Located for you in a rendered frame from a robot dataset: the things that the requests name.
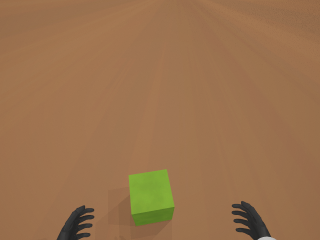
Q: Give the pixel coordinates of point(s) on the carton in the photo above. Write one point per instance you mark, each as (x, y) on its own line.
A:
(151, 197)

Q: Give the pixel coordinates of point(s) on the right robot hand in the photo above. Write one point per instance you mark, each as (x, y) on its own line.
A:
(257, 228)

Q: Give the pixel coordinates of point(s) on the left robot hand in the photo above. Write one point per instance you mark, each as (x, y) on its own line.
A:
(71, 227)

